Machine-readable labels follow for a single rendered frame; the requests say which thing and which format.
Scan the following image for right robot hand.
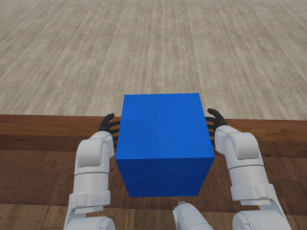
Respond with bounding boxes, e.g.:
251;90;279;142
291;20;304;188
204;108;227;145

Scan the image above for robot right thigh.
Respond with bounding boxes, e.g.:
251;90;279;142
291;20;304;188
173;203;213;230

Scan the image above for robot left upper arm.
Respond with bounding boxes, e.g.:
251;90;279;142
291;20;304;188
65;216;115;230

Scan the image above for left robot hand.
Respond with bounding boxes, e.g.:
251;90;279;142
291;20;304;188
98;113;121;149

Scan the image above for carton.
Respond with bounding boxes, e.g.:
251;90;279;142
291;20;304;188
115;93;215;197

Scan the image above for left robot forearm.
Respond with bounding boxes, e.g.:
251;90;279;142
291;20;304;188
63;131;114;230

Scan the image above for robot right upper arm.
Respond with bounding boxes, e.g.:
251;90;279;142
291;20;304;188
232;209;291;230

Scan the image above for right robot forearm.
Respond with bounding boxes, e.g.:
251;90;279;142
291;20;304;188
214;126;292;230

